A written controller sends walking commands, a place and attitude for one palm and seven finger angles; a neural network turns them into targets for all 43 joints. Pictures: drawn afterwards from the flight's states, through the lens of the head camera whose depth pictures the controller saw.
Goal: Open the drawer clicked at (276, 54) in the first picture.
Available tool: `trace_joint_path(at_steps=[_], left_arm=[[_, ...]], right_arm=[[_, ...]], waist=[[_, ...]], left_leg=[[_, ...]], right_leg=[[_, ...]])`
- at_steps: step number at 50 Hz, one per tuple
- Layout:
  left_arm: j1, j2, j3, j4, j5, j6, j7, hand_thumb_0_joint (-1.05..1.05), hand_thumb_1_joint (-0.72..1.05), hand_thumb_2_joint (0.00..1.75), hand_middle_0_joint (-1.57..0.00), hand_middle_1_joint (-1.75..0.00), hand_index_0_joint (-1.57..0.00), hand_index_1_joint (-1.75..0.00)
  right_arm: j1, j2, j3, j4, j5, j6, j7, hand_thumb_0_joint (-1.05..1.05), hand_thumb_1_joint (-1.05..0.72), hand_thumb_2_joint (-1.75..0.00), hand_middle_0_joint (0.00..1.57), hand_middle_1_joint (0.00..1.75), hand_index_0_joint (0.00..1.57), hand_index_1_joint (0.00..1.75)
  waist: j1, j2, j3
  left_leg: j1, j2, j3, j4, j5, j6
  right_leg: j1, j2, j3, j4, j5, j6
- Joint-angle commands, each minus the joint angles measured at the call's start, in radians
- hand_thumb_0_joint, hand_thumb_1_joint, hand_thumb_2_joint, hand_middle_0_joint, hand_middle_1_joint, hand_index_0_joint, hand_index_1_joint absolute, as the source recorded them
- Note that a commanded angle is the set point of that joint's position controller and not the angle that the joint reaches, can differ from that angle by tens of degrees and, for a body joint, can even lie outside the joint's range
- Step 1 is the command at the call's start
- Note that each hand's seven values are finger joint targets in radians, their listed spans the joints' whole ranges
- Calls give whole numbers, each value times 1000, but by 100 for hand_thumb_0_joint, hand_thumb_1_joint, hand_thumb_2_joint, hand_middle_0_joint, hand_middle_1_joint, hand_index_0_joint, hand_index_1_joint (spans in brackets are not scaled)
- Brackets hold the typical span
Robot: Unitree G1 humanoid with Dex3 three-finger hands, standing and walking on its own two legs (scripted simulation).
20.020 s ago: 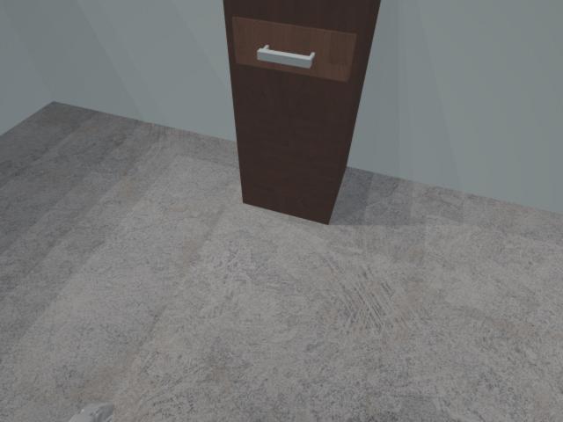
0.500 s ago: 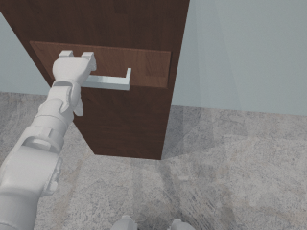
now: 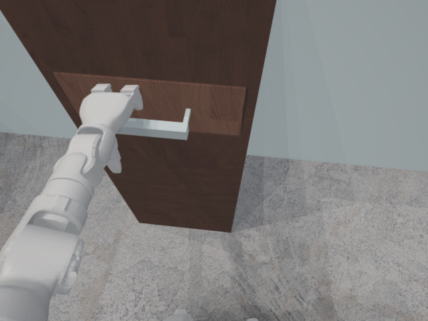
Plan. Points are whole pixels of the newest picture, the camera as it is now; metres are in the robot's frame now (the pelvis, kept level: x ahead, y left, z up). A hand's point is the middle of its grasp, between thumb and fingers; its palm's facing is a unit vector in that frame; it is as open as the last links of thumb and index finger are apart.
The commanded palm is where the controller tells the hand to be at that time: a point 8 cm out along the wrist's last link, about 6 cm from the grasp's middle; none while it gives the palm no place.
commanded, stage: lift the fingers back up to retry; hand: left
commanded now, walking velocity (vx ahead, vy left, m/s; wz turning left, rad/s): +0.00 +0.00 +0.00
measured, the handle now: (150, 119) +0.51 +0.14 +0.05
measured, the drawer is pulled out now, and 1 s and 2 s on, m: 0.00 0.00 0.00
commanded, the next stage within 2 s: re-aim the fingers above the handle in 0.52 s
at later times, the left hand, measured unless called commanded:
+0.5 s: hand (112, 108) +0.47 +0.19 +0.13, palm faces -0.04 -0.03 -1.00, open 13.7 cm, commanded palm +0.45 +0.18 +0.17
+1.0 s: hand (126, 105) +0.47 +0.16 +0.13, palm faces +0.02 -0.03 -1.00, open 13.4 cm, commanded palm +0.45 +0.16 +0.17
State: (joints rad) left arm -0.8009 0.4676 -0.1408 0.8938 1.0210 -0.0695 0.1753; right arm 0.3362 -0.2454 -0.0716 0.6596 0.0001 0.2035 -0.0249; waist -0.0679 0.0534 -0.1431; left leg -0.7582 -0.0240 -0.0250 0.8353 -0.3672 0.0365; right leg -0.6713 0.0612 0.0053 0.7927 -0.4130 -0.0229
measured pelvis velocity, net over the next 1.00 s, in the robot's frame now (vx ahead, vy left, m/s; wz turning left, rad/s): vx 0.00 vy -0.01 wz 0.00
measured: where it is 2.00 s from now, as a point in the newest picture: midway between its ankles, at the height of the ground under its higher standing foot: outside the picture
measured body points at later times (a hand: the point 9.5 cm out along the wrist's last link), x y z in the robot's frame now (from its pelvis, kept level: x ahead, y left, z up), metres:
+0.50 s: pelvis +0.01 -0.01 +0.02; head +0.05 -0.03 +0.47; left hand +0.46 +0.19 +0.18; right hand +0.10 -0.27 -0.11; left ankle +0.01 +0.09 -0.70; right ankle -0.02 -0.11 -0.70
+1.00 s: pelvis +0.00 -0.01 +0.02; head +0.05 -0.03 +0.47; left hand +0.47 +0.16 +0.18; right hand +0.06 -0.27 -0.12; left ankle +0.01 +0.09 -0.70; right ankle -0.02 -0.11 -0.70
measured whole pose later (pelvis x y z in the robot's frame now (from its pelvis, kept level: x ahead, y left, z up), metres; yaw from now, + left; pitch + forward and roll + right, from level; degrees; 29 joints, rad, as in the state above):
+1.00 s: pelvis +0.00 -0.01 +0.02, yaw +0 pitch +12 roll +0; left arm -0.83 0.43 -0.16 0.86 1.00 -0.02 0.14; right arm 0.29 -0.25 -0.04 0.68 0.03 0.23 -0.03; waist -0.05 0.06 -0.12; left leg -0.58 -0.03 -0.01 0.67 -0.30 0.02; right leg -0.52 0.05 0.02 0.67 -0.36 -0.03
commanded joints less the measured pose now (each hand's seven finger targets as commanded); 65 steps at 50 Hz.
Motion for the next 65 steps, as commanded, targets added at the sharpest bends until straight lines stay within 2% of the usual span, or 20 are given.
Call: trace_joint_path(at_steps=[1, 4, 8, 14, 21, 23, 27, 32, 34, 35, 39, 44, 46, 48, 52, 54, 57, 59, 62, 65], left_arm=[[-513, 93, 23, -326, -21, -51, 42, 0, -50, 30, -30, -120, -30, -120], [-484, 169, 90, -366, -23, -46, 48, 0, -50, 30, -30, -120, -30, -120], [-481, 164, 91, -341, -22, -10, 55, 0, -50, 30, -30, -120, -30, -120], [-458, 263, 163, -410, -28, 8, 33, 0, -50, 30, -30, -120, -30, -120], [-336, 143, 47, -225, -38, 75, -66, 0, -50, 30, -30, -120, -30, -120], [-348, 145, 35, -209, -37, 72, -99, 0, -50, 30, -30, -120, -30, -120], [-404, 209, 73, -314, -46, -16, -139, 0, -50, 30, -30, -120, -30, -120], [-463, 308, 164, -379, -60, -127, -91, 0, -50, 30, -30, -120, -30, -120], [-468, 249, 132, -436, -64, -145, -51, 0, -50, 30, -30, -120, -30, -120], [-485, 179, 77, -417, -62, -136, -30, 0, -50, 30, -30, -120, -30, -120], [-475, 248, 150, -302, -33, -50, 37, 0, -50, 30, -30, -120, -30, -120], [-460, 197, 87, -177, -16, 66, 14, 0, -50, 30, -30, -120, -30, -120], [-456, 212, 88, -157, -10, 83, -4, 0, -50, 30, -30, -120, -30, -120], [-455, 170, 49, -131, -7, 96, -22, 0, -50, 30, -30, -120, -30, -120], [-428, 161, 46, -132, -19, 74, -62, 0, -50, 30, -30, -120, -30, -120], [-431, 113, 10, -128, -32, 55, -81, 0, -50, 30, -30, -120, -30, -120], [-454, 148, 35, -174, -32, 7, -87, 0, -50, 30, -30, -120, -30, -120], [-529, 144, 32, -283, -42, -52, -75, 0, -50, 30, -30, -120, -30, -120], [-544, 257, 141, -360, -32, -103, -13, 0, -50, 30, -30, -120, -30, -120], [-521, 315, 204, -317, -20, -82, 66, 0, -50, 30, -30, -120, -30, -120]], right_arm=[[77, -138, -50, -77, 3, -17, -12, 0, -90, -90, 20, 30, 20, 30], [60, -143, -47, -81, 2, -12, -9, 0, -90, -90, 20, 30, 20, 30], [31, -139, -41, -83, 11, -5, -4, 0, -90, -90, 20, 30, 20, 30], [-7, -143, -35, -105, 11, -2, -10, 0, -90, -90, 20, 30, 20, 30], [-40, -148, -20, -106, 32, 16, -11, 0, -90, -90, 20, 30, 20, 30], [-45, -152, -18, -110, 34, 19, -17, 0, -90, -90, 20, 30, 20, 30], [-49, -147, -19, -129, 29, 16, -35, 0, -90, -90, 20, 30, 20, 30], [-43, -139, -21, -119, 23, -6, -49, 0, -90, -90, 20, 30, 20, 30], [-37, -130, -27, -119, 18, -17, -38, 0, -90, -90, 20, 30, 20, 30], [-32, -123, -31, -107, 19, -24, -30, 0, -90, -90, 20, 30, 20, 30], [-5, -146, -38, -72, 14, -29, -14, 0, -90, -90, 20, 30, 20, 30], [-4, -155, -28, -72, 22, -11, -11, 0, -90, -90, 20, 30, 20, 30], [-6, -156, -24, -73, 28, -3, -16, 0, -90, -90, 20, 30, 20, 30], [-10, -153, -20, -77, 31, 1, -21, 0, -90, -90, 20, 30, 20, 30], [-12, -152, -18, -91, 33, 2, -26, 0, -90, -90, 20, 30, 20, 30], [-13, -148, -14, -100, 34, -3, -28, 0, -90, -90, 20, 30, 20, 30], [-16, -147, -14, -109, 34, -13, -37, 0, -90, -90, 20, 30, 20, 30], [-12, -138, -20, -119, 28, -25, -38, 0, -90, -90, 20, 30, 20, 30], [-2, -133, -26, -114, 18, -41, -43, 0, -90, -90, 20, 30, 20, 30], [-1, -131, -23, -94, 18, -50, -40, 0, -90, -90, 20, 30, 20, 30]], waist=[[-53, 47, -416], [-22, 60, -443], [-22, 7, -375], [17, -4, -473], [-2, -95, -240], [-7, -110, -221], [5, -77, -292], [5, -30, -304], [8, 21, -361], [-7, 53, -355], [0, -7, -372], [-13, -70, -355], [-13, -94, -325], [-22, -102, -273], [-16, -103, -249], [-30, -124, -214], [-26, -95, -208], [-26, -45, -274], [3, 16, -385], [8, -33, -381]], left_leg=[[525, 13, -9, -68, 487, 6], [558, 16, -10, -77, 582, 1], [513, 13, 3, -110, 523, 4], [544, 4, 19, -137, 604, 8], [451, -1, 42, -200, 419, 13], [442, -2, 48, -212, 360, 16], [456, -15, 49, -210, 359, 22], [440, -19, 39, -194, 355, 21], [484, -19, 36, -179, 415, 14], [509, -15, 33, -170, 422, 9], [481, -7, 36, -161, 420, 6], [422, -9, 52, -179, 385, 9], [400, -9, 55, -192, 358, 13], [394, -8, 54, -205, 321, 15], [406, -6, 52, -218, 290, 18], [395, -7, 50, -226, 253, 20], [395, -6, 47, -226, 219, 21], [430, -8, 43, -217, 250, 21], [471, -11, 35, -193, 319, 17], [417, -12, 37, -186, 324, 15]], right_leg=[[38, 20, -29, -122, 349, -23], [83, 21, -28, -124, 392, -25], [121, 16, -31, -143, 396, -24], [272, 3, -10, -160, 513, -22], [250, -8, -12, -223, 434, -15], [249, -15, -4, -238, 398, -13], [308, -25, 20, -237, 436, -13], [287, -23, 29, -220, 421, -14], [269, -16, 18, -200, 427, -21], [219, -11, 10, -197, 408, -22], [205, -3, -2, -188, 388, -24], [261, -11, 0, -205, 425, -15], [271, -14, 3, -216, 418, -10], [245, -15, 1, -231, 377, -9], [244, -19, 7, -245, 343, -10], [237, -23, 9, -261, 309, -9], [214, -24, 17, -258, 264, -10], [226, -24, 20, -243, 279, -15], [246, -15, 20, -206, 326, -21], [260, -12, 16, -198, 342, -16]])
